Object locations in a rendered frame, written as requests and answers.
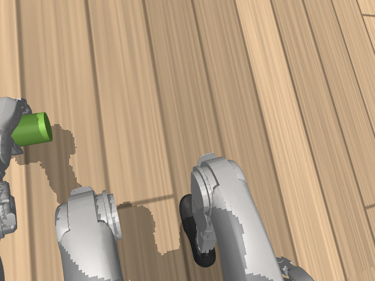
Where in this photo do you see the left robot arm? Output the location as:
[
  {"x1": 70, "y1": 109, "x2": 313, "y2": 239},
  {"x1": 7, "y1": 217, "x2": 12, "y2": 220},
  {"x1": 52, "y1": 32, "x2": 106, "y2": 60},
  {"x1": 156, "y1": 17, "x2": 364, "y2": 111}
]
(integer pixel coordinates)
[{"x1": 0, "y1": 130, "x2": 17, "y2": 281}]

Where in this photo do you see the bottle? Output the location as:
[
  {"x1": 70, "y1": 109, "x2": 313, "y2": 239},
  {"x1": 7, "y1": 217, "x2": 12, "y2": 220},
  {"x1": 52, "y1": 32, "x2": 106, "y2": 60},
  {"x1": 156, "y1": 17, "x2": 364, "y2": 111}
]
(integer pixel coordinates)
[{"x1": 11, "y1": 112, "x2": 53, "y2": 147}]

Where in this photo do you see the left robot hand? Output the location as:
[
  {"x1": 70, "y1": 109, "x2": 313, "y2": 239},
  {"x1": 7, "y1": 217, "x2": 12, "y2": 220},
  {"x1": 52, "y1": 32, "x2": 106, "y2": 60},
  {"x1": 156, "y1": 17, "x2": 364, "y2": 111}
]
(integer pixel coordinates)
[{"x1": 0, "y1": 97, "x2": 32, "y2": 156}]

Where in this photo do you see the right robot foot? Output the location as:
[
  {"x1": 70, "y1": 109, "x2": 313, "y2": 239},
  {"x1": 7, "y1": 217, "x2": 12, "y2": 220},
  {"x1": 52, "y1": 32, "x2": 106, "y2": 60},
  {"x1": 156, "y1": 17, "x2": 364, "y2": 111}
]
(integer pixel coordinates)
[{"x1": 179, "y1": 194, "x2": 216, "y2": 268}]

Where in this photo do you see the right robot hand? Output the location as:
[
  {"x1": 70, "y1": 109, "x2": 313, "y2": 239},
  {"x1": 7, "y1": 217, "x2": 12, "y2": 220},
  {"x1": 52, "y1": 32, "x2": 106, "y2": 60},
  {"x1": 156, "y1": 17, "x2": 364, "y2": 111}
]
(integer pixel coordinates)
[{"x1": 276, "y1": 256, "x2": 314, "y2": 281}]

